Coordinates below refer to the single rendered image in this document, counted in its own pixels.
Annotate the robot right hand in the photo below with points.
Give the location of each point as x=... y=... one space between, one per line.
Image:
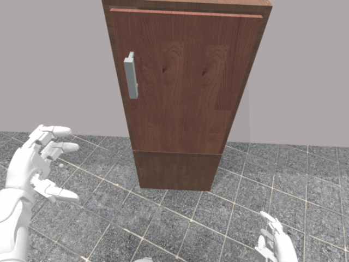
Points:
x=280 y=245

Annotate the robot left hand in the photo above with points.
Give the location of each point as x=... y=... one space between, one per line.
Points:
x=26 y=162

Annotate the handle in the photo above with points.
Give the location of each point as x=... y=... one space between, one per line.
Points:
x=131 y=76

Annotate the cupboard door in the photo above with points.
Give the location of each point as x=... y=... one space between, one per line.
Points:
x=189 y=68

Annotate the left robot forearm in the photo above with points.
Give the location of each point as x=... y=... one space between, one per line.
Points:
x=15 y=215

